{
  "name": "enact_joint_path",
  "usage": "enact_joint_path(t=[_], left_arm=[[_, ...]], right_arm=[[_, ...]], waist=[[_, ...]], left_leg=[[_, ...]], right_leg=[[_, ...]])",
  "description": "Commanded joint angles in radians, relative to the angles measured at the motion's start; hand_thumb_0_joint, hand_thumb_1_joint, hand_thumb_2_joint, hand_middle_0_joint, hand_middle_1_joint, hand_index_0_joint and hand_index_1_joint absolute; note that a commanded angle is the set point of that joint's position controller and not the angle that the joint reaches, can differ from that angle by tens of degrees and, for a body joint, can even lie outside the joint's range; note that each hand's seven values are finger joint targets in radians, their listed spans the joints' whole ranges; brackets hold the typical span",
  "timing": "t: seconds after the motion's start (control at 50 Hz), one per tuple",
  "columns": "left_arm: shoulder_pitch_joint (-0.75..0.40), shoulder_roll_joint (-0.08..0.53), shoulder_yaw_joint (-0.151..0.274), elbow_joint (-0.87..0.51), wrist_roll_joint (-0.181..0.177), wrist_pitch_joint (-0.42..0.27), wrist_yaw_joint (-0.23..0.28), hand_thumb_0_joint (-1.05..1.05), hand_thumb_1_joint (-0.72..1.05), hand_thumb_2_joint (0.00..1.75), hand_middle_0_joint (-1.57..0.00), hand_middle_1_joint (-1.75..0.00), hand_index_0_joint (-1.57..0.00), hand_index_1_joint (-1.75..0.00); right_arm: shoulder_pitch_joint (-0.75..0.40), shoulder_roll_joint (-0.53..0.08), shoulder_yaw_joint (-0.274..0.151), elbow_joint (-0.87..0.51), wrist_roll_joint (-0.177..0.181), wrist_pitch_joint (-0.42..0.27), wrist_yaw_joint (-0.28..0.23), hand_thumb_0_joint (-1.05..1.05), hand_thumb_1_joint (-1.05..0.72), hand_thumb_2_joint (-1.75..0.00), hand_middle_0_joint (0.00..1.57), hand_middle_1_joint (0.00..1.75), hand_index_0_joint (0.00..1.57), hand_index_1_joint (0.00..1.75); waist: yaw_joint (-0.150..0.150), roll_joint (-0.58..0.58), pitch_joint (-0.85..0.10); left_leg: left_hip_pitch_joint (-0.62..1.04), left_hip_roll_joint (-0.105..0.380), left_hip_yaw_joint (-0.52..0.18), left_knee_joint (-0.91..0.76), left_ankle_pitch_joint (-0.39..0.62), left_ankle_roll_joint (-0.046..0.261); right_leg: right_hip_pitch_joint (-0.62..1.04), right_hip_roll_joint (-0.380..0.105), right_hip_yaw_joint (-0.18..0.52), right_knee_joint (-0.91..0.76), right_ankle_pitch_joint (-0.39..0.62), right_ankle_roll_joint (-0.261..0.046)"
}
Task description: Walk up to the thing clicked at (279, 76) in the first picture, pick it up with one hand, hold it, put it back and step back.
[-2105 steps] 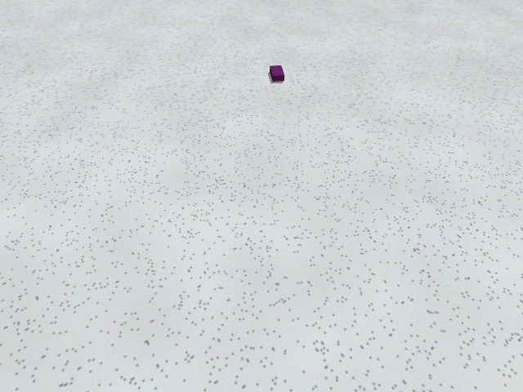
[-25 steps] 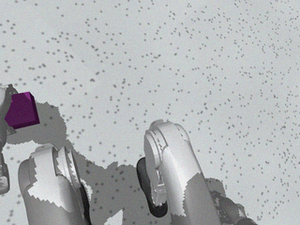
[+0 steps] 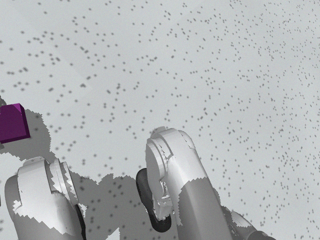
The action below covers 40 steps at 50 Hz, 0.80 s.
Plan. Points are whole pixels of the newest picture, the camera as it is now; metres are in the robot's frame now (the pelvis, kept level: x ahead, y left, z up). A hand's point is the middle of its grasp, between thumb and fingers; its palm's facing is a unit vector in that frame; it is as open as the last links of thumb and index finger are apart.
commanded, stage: rest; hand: left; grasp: from above
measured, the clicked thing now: out of the picture +0.41 +0.29 -0.25
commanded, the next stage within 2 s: open in 0.76 s
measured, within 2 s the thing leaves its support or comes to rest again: rests again in 0.92 s
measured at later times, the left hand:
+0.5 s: hand out of the picture +0.40 +0.31 -0.24, palm faces -0.45 -0.16 -0.88, open 10.9 cm
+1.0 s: hand out of the picture +0.40 +0.31 -0.24, palm faces -0.41 -0.16 -0.90, open 11.0 cm
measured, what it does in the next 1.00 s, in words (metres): stands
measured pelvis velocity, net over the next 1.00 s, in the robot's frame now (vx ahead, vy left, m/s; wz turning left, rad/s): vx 0.00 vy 0.00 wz -0.03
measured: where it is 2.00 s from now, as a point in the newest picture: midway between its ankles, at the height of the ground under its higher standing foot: (119, 227)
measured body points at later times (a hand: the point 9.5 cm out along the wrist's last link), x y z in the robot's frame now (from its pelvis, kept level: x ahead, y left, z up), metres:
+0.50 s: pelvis +0.00 +0.00 +0.00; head +0.25 +0.11 +0.35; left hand +0.42 +0.31 -0.19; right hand +0.05 -0.26 -0.07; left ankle +0.06 +0.13 -0.26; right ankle +0.10 -0.12 -0.26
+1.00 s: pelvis +0.00 +0.00 +0.00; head +0.26 +0.11 +0.35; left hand +0.42 +0.31 -0.19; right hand +0.07 -0.26 -0.06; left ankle +0.06 +0.13 -0.26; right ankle +0.10 -0.12 -0.26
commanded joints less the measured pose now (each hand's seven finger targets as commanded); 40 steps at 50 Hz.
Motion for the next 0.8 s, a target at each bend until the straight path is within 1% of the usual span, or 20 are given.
enact_joint_path(t=[0.0,0.02,0.04,0.06,0.08,0.1,0.12,0.16,0.18,0.24,0.26,0.38,0.4,0.46,0.54,0.6,0.62,0.66,0.68,0.78], left_arm=[[-0.279,0.232,0.007,-0.072,-0.033,0.029,0.059,0.00,0.68,0.87,-1.05,-0.67,-1.04,-0.68],[-0.249,0.182,-0.045,-0.019,-0.038,0.040,0.052,0.00,0.67,0.84,-1.04,-0.67,-1.04,-0.67],[-0.272,0.219,-0.017,-0.066,-0.053,0.039,0.051,0.00,0.65,0.83,-1.04,-0.65,-1.03,-0.66],[-0.235,0.202,-0.035,-0.030,-0.056,0.048,0.047,0.00,0.64,0.84,-1.04,-0.64,-1.03,-0.65],[-0.237,0.209,-0.038,-0.023,-0.064,0.053,0.038,0.00,0.63,0.85,-1.04,-0.63,-1.02,-0.65],[-0.261,0.240,-0.019,-0.070,-0.070,0.047,0.034,0.00,0.63,0.86,-1.05,-0.62,-1.03,-0.65],[-0.227,0.308,0.042,-0.074,-0.068,0.048,0.034,0.00,0.62,0.88,-1.06,-0.62,-1.02,-0.66],[-0.242,0.285,0.028,-0.060,-0.072,0.044,0.021,0.00,0.65,0.90,-1.07,-0.64,-1.04,-0.67],[-0.231,0.301,0.050,-0.059,-0.069,0.039,0.022,0.00,0.66,0.90,-1.08,-0.64,-1.05,-0.67],[-0.264,0.293,0.040,-0.064,-0.079,0.019,0.004,0.00,0.63,0.91,-1.07,-0.65,-1.03,-0.69],[-0.258,0.296,0.038,-0.072,-0.084,0.010,-0.001,0.00,0.64,0.90,-1.06,-0.65,-1.03,-0.68],[-0.241,0.283,-0.006,-0.061,-0.065,-0.039,-0.013,0.00,0.67,0.89,-1.07,-0.66,-1.04,-0.69],[-0.238,0.293,-0.004,-0.072,-0.064,-0.046,-0.004,0.00,0.68,0.89,-1.07,-0.66,-1.05,-0.69],[-0.239,0.280,-0.021,-0.065,-0.056,-0.051,0.018,0.00,0.69,0.93,-1.08,-0.67,-1.05,-0.70],[-0.237,0.229,-0.076,-0.030,-0.050,-0.044,0.051,0.00,0.67,0.87,-1.05,-0.65,-1.03,-0.67],[-0.231,0.251,-0.074,-0.019,-0.037,-0.028,0.092,0.00,0.61,0.80,-1.01,-0.61,-0.99,-0.63],[-0.230,0.241,-0.086,-0.017,-0.032,-0.018,0.098,0.00,0.62,0.79,-1.00,-0.61,-0.99,-0.62],[-0.241,0.254,-0.078,-0.038,-0.031,0.000,0.122,0.00,0.58,0.82,-1.01,-0.58,-0.98,-0.62],[-0.238,0.244,-0.087,-0.035,-0.040,0.012,0.126,0.00,0.59,0.81,-1.01,-0.57,-0.98,-0.61],[-0.268,0.250,-0.074,-0.051,-0.069,0.059,0.139,0.00,0.54,0.77,-0.96,-0.59,-0.94,-0.61]], right_arm=[[0.163,-0.303,-0.080,-0.004,-0.001,-0.018,0.012,0.00,-0.90,-0.90,0.20,0.30,0.20,0.30],[0.157,-0.294,-0.071,0.009,0.000,-0.021,0.016,0.00,-0.90,-0.90,0.20,0.30,0.20,0.30],[0.166,-0.303,-0.074,-0.001,-0.004,-0.028,0.018,0.00,-0.90,-0.90,0.20,0.30,0.20,0.30],[0.161,-0.302,-0.073,0.010,0.006,-0.030,0.020,0.00,-0.90,-0.90,0.20,0.30,0.20,0.30],[0.167,-0.302,-0.068,-0.002,0.006,-0.036,0.024,0.00,-0.90,-0.90,0.20,0.30,0.20,0.30],[0.164,-0.312,-0.072,-0.007,0.002,-0.042,0.026,0.00,-0.90,-0.90,0.20,0.30,0.20,0.30],[0.175,-0.328,-0.078,-0.015,0.009,-0.041,0.024,0.00,-0.90,-0.90,0.20,0.30,0.20,0.30],[0.178,-0.315,-0.074,-0.019,0.009,-0.041,0.029,0.00,-0.90,-0.90,0.20,0.30,0.20,0.30],[0.190,-0.321,-0.071,-0.013,0.005,-0.038,0.030,0.00,-0.90,-0.90,0.20,0.30,0.20,0.30],[0.196,-0.309,-0.056,-0.014,0.004,-0.039,0.031,0.00,-0.90,-0.90,0.20,0.30,0.20,0.30],[0.188,-0.316,-0.063,-0.009,0.008,-0.039,0.028,0.00,-0.90,-0.90,0.20,0.30,0.20,0.30],[0.179,-0.309,-0.038,-0.007,-0.006,-0.037,0.024,0.00,-0.90,-0.90,0.20,0.30,0.20,0.30],[0.170,-0.309,-0.037,-0.003,-0.007,-0.033,0.022,0.00,-0.90,-0.90,0.20,0.30,0.20,0.30],[0.170,-0.322,-0.030,-0.004,-0.011,-0.035,0.023,0.00,-0.90,-0.90,0.20,0.30,0.20,0.30],[0.140,-0.335,-0.030,0.003,-0.013,-0.048,0.027,0.00,-0.90,-0.90,0.20,0.30,0.20,0.30],[0.120,-0.347,-0.024,-0.003,-0.011,-0.050,0.028,0.00,-0.90,-0.90,0.20,0.30,0.20,0.30],[0.116,-0.347,-0.026,-0.009,-0.010,-0.056,0.034,0.00,-0.89,-0.90,0.20,0.30,0.20,0.30],[0.108,-0.350,-0.023,-0.004,-0.014,-0.064,0.041,0.00,-0.90,-0.90,0.20,0.30,0.20,0.30],[0.099,-0.351,-0.026,-0.008,-0.007,-0.072,0.047,0.00,-0.89,-0.90,0.20,0.30,0.20,0.30],[0.115,-0.353,-0.027,-0.010,0.000,-0.092,0.064,0.00,-0.90,-0.90,0.20,0.30,0.20,0.30]], waist=[[-0.036,0.416,-0.612],[-0.026,0.422,-0.585],[-0.032,0.408,-0.608],[-0.013,0.411,-0.603],[-0.021,0.418,-0.587],[-0.019,0.402,-0.615],[-0.005,0.428,-0.647],[-0.025,0.412,-0.643],[-0.030,0.399,-0.657],[-0.053,0.370,-0.627],[-0.043,0.385,-0.626],[-0.053,0.409,-0.616],[-0.043,0.414,-0.627],[-0.056,0.411,-0.595],[-0.057,0.407,-0.547],[-0.047,0.410,-0.532],[-0.050,0.419,-0.526],[-0.049,0.427,-0.544],[-0.050,0.432,-0.532],[-0.059,0.432,-0.554]], left_leg=[[0.473,0.002,0.105,-0.254,0.207,0.024],[0.455,0.002,0.106,-0.260,0.168,0.025],[0.454,0.003,0.105,-0.256,0.180,0.028],[0.456,0.001,0.103,-0.270,0.166,0.027],[0.450,0.002,0.103,-0.263,0.166,0.029],[0.467,0.006,0.095,-0.262,0.176,0.028],[0.495,0.007,0.096,-0.265,0.222,0.026],[0.483,0.010,0.096,-0.249,0.244,0.026],[0.481,0.009,0.098,-0.241,0.263,0.029],[0.448,0.006,0.096,-0.219,0.240,0.036],[0.452,0.008,0.092,-0.233,0.229,0.033],[0.484,0.011,0.082,-0.239,0.207,0.025],[0.468,0.013,0.083,-0.239,0.207,0.026],[0.474,0.012,0.079,-0.239,0.218,0.024],[0.470,0.015,0.063,-0.265,0.174,0.018],[0.469,0.016,0.053,-0.290,0.136,0.015],[0.480,0.018,0.051,-0.283,0.139,0.014],[0.493,0.020,0.053,-0.280,0.154,0.013],[0.488,0.021,0.052,-0.271,0.160,0.013],[0.490,0.024,0.062,-0.264,0.173,0.017]], right_leg=[[0.312,0.043,-0.108,-0.214,0.251,-0.057],[0.297,0.046,-0.099,-0.221,0.214,-0.063],[0.324,0.047,-0.101,-0.237,0.228,-0.058],[0.315,0.044,-0.100,-0.235,0.209,-0.061],[0.312,0.043,-0.100,-0.229,0.212,-0.060],[0.319,0.042,-0.105,-0.228,0.221,-0.058],[0.360,0.042,-0.104,-0.220,0.262,-0.059],[0.386,0.043,-0.101,-0.212,0.287,-0.058],[0.411,0.046,-0.102,-0.220,0.311,-0.055],[0.406,0.041,-0.100,-0.230,0.296,-0.052],[0.403,0.044,-0.100,-0.234,0.279,-0.056],[0.406,0.048,-0.116,-0.227,0.259,-0.056],[0.420,0.055,-0.108,-0.237,0.262,-0.057],[0.399,0.051,-0.122,-0.230,0.271,-0.055],[0.346,0.057,-0.136,-0.228,0.220,-0.060],[0.315,0.059,-0.139,-0.234,0.184,-0.063],[0.302,0.056,-0.138,-0.222,0.190,-0.062],[0.313,0.057,-0.136,-0.222,0.203,-0.059],[0.304,0.054,-0.131,-0.210,0.211,-0.059],[0.343,0.055,-0.122,-0.231,0.235,-0.056]])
